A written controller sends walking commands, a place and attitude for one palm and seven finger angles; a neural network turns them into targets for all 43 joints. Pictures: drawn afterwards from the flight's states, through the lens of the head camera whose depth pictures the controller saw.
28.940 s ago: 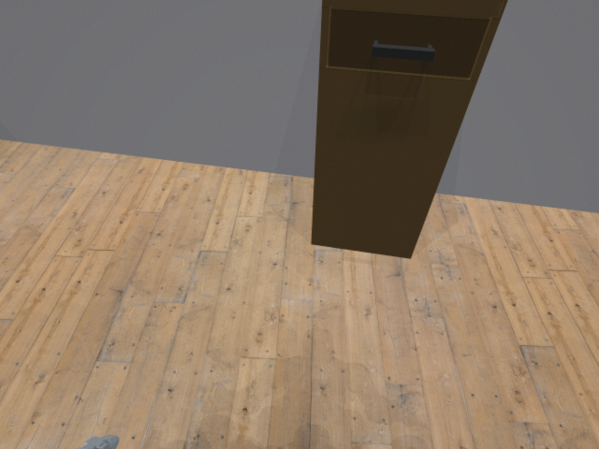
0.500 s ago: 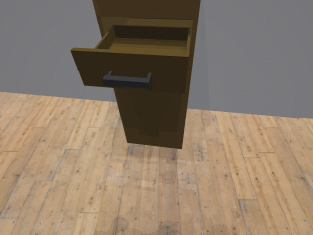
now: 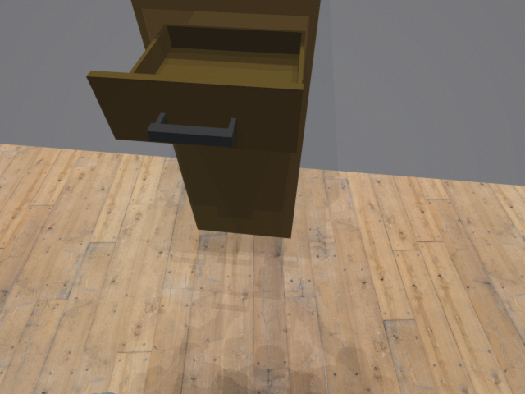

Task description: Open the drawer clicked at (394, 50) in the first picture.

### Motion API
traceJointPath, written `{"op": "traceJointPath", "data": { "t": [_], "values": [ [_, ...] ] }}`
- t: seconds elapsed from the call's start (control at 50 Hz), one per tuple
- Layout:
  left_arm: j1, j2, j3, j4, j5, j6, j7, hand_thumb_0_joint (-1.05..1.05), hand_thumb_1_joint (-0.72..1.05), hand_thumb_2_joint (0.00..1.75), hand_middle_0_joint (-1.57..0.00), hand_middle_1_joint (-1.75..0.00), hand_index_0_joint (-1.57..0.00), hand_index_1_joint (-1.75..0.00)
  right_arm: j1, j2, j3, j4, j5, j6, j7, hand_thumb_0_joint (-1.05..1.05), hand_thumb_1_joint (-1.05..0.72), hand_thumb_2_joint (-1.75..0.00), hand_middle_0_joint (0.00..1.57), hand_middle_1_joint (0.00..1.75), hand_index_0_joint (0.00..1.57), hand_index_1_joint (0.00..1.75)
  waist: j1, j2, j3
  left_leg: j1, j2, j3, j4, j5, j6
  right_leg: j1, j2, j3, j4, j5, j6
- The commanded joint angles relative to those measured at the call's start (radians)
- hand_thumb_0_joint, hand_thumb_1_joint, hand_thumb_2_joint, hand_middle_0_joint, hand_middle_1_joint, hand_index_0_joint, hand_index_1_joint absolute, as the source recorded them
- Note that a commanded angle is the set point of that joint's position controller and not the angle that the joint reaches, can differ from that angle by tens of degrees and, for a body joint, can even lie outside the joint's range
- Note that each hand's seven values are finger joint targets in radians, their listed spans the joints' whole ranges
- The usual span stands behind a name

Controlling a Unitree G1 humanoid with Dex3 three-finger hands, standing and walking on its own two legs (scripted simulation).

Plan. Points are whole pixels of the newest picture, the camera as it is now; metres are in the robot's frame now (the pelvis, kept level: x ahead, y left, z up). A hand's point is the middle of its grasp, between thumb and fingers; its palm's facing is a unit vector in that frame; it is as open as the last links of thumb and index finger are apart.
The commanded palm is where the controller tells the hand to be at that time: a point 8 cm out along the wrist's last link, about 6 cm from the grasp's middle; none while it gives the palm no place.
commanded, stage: look to check the result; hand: left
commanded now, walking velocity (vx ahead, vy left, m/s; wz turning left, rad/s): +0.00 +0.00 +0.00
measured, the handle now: (194, 127) +0.54 +0.15 +0.10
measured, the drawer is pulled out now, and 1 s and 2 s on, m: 0.30 0.30 0.30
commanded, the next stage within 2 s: stand and wait in 0.38 s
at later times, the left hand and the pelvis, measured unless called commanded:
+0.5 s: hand out of the picture +0.08 +0.24 -0.16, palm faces -0.02 -0.95 -0.32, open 7.3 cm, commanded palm none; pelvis +0.02 +0.00 +0.00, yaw +0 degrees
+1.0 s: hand out of the picture +0.10 +0.24 -0.16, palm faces -0.03 -0.94 -0.33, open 7.3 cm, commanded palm none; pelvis +0.03 +0.00 +0.00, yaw +0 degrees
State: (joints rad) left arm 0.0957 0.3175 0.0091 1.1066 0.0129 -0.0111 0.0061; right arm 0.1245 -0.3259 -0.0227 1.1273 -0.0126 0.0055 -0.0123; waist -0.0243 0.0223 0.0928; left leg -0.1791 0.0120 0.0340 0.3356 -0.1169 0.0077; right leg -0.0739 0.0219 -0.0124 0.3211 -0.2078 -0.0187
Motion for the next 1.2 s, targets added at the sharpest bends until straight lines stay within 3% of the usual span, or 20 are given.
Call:
{"op": "traceJointPath", "data": {
  "t": [0.0,0.26,0.32,0.38,0.54,0.78,0.84,0.88,0.94,1.02,1.04,1.18],
  "values": [
    [-0.012,0.199,0.038,-0.046,-0.005,-0.015,0.013,0.0,0.9,0.9,-0.2,-0.3,-0.2,-0.3,-0.026,-0.172,-0.026,-0.056,-0.002,-0.015,-0.008,0.0,-0.9,-0.9,0.2,0.3,0.2,0.3,0.006,-0.013,-0.121,0.098,0.116,-0.116,-0.037,0.094,0.013,-0.039,-0.138,0.104,-0.076,0.112,-0.023],
    [0.01,0.184,0.034,-0.029,-0.004,-0.015,0.017,0.0,0.9,0.9,-0.2,-0.3,-0.2,-0.3,-0.039,-0.159,-0.025,-0.053,0.0,-0.011,-0.011,0.0,-0.9,-0.9,0.2,0.3,0.2,0.3,0.004,-0.031,-0.112,0.124,0.118,-0.111,-0.034,0.113,0.015,-0.05,-0.141,0.094,-0.083,0.136,-0.018],
    [0.016,0.18,0.033,-0.028,-0.004,-0.016,0.018,0.0,0.9,0.9,-0.2,-0.3,-0.2,-0.3,-0.036,-0.155,-0.024,-0.054,0.0,-0.013,-0.012,0.0,-0.9,-0.9,0.2,0.3,0.2,0.3,0.005,-0.02,-0.134,0.133,0.118,-0.108,-0.025,0.152,0.014,-0.031,-0.144,0.094,-0.072,0.188,-0.019],
    [0.019,0.178,0.034,-0.03,-0.004,-0.016,0.02,0.0,0.9,0.9,-0.2,-0.3,-0.2,-0.3,-0.038,-0.15,-0.025,-0.054,0.001,-0.012,-0.013,0.0,-0.9,-0.9,0.2,0.3,0.2,0.3,0.006,-0.028,-0.113,0.129,0.119,-0.103,-0.022,0.165,0.014,-0.036,-0.145,0.088,-0.071,0.215,-0.016],
    [0.034,0.172,0.038,-0.033,-0.004,-0.017,0.02,0.0,0.9,0.9,-0.2,-0.3,-0.2,-0.3,-0.04,-0.146,-0.027,-0.054,0.002,-0.016,-0.015,0.0,-0.9,-0.9,0.2,0.3,0.2,0.3,0.014,-0.034,-0.109,0.129,0.118,-0.105,-0.023,0.164,0.016,-0.031,-0.142,0.087,-0.075,0.201,-0.016],
    [0.025,0.175,0.038,-0.038,-0.005,-0.017,0.021,0.0,0.9,0.9,-0.2,-0.3,-0.2,-0.3,-0.027,-0.15,-0.028,-0.052,0.001,-0.019,-0.016,0.0,-0.9,-0.9,0.2,0.3,0.2,0.3,0.009,-0.008,-0.132,0.137,0.119,-0.104,-0.02,0.2,0.016,-0.003,-0.147,0.085,-0.068,0.234,-0.017],
    [0.027,0.18,0.043,-0.041,-0.004,-0.019,0.022,0.0,0.9,0.9,-0.2,-0.3,-0.2,-0.3,-0.028,-0.155,-0.029,-0.055,0.003,-0.02,-0.018,0.0,-0.9,-0.9,0.2,0.3,0.2,0.3,0.013,-0.037,-0.124,0.14,0.121,-0.102,-0.017,0.216,0.017,-0.005,-0.143,0.083,-0.069,0.258,-0.017],
    [0.02,0.179,0.039,-0.039,-0.005,-0.016,0.022,0.0,0.9,0.9,-0.2,-0.3,-0.2,-0.3,-0.027,-0.156,-0.029,-0.052,0.001,-0.018,-0.017,0.0,-0.9,-0.9,0.2,0.3,0.2,0.3,0.009,-0.012,-0.122,0.137,0.12,-0.105,-0.022,0.209,0.016,-0.003,-0.145,0.085,-0.068,0.244,-0.017],
    [0.027,0.185,0.041,-0.041,-0.004,-0.019,0.021,0.0,0.9,0.9,-0.2,-0.3,-0.2,-0.3,-0.033,-0.159,-0.029,-0.054,0.004,-0.019,-0.017,0.0,-0.9,-0.9,0.2,0.3,0.2,0.3,0.015,-0.04,-0.118,0.141,0.121,-0.106,-0.025,0.196,0.018,-0.008,-0.144,0.084,-0.078,0.232,-0.016],
    [0.013,0.187,0.037,-0.042,-0.005,-0.016,0.019,0.0,0.9,0.9,-0.2,-0.3,-0.2,-0.3,-0.035,-0.166,-0.028,-0.053,0.001,-0.018,-0.014,0.0,-0.9,-0.9,0.2,0.3,0.2,0.3,0.01,-0.013,-0.107,0.127,0.119,-0.11,-0.036,0.174,0.015,-0.008,-0.146,0.087,-0.081,0.2,-0.017],
    [0.02,0.19,0.041,-0.045,-0.004,-0.019,0.019,0.0,0.9,0.9,-0.2,-0.3,-0.2,-0.3,-0.04,-0.167,-0.03,-0.056,0.003,-0.019,-0.015,0.0,-0.9,-0.9,0.2,0.3,0.2,0.3,0.014,-0.037,-0.108,0.138,0.12,-0.11,-0.033,0.173,0.018,-0.014,-0.144,0.087,-0.086,0.199,-0.016],
    [0.006,0.2,0.038,-0.045,-0.004,-0.019,0.019,0.0,0.9,0.9,-0.2,-0.3,-0.2,-0.3,-0.045,-0.177,-0.03,-0.058,0.002,-0.019,-0.014,0.0,-0.9,-0.9,0.2,0.3,0.2,0.3,0.007,-0.025,-0.119,0.147,0.122,-0.11,-0.035,0.179,0.016,-0.011,-0.147,0.088,-0.086,0.207,-0.014]
  ]
}}
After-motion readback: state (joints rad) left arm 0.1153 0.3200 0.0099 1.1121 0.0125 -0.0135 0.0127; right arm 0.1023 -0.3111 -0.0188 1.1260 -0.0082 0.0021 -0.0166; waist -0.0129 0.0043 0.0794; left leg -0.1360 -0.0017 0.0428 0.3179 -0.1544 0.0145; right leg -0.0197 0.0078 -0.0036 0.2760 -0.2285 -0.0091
